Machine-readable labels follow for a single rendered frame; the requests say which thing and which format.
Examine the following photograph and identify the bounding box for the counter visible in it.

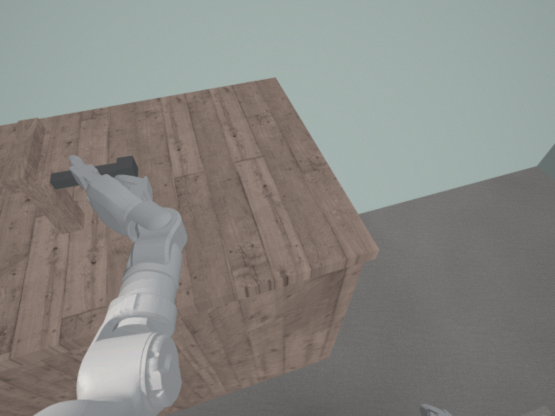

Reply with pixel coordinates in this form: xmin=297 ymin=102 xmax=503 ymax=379
xmin=0 ymin=77 xmax=380 ymax=416

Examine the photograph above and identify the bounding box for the left robot upper arm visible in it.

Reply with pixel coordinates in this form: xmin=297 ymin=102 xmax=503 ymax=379
xmin=34 ymin=331 xmax=181 ymax=416

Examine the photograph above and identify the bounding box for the tap lever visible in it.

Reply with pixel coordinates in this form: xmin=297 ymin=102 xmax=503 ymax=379
xmin=50 ymin=155 xmax=139 ymax=189

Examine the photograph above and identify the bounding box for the left robot forearm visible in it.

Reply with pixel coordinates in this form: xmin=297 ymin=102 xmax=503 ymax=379
xmin=76 ymin=200 xmax=187 ymax=399

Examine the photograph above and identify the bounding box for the robot left hand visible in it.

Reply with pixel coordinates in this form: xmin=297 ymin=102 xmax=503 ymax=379
xmin=69 ymin=155 xmax=153 ymax=237

